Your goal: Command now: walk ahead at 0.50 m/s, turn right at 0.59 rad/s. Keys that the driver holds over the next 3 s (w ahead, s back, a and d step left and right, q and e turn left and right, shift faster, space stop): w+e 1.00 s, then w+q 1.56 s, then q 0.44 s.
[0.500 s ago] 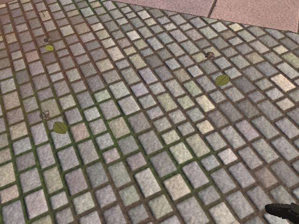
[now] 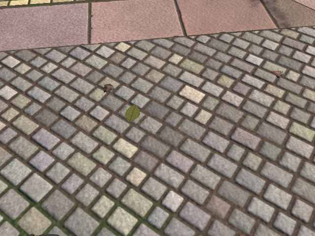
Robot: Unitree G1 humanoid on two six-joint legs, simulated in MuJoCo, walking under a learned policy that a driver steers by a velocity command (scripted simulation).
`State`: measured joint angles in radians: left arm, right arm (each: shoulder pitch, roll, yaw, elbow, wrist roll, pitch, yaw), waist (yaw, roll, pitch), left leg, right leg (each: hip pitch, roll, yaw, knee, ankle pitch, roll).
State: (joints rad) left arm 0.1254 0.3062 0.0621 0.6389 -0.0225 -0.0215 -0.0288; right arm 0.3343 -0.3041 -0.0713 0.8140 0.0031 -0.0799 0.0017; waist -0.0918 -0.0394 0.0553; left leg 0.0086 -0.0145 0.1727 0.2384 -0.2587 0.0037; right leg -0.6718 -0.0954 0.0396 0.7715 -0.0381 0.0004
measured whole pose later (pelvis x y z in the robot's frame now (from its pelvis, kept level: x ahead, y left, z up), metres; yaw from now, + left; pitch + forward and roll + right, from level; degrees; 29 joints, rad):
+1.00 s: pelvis +0.54 -0.12 +0.00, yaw -36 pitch +1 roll +2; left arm 0.14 0.30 0.07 0.64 -0.02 -0.02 -0.02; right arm 0.33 -0.29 -0.07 0.82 0.00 -0.08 0.00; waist -0.09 -0.04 0.06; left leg 0.01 -0.02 0.18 0.24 -0.26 0.01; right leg -0.68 -0.10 0.05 0.80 -0.04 0.00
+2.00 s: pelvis +1.02 -0.42 +0.00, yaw -11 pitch +2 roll +0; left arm 0.06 0.30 0.05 0.70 0.01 -0.09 0.00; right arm 0.32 -0.29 -0.07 0.73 0.02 -0.04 0.00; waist -0.06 -0.02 0.05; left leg -0.16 -0.11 -0.11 0.35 -0.21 0.08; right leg -0.64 -0.09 0.11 0.71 -0.06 0.07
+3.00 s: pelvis +1.48 -0.44 +0.00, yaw +25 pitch +3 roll -1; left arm 0.07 0.32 0.04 0.72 0.01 -0.02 0.02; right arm 0.21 -0.32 -0.08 0.63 0.01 0.02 -0.02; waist -0.03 -0.02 0.06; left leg -0.36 -0.12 -0.12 0.47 -0.15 0.07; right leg -0.62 -0.03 0.12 0.87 -0.27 0.10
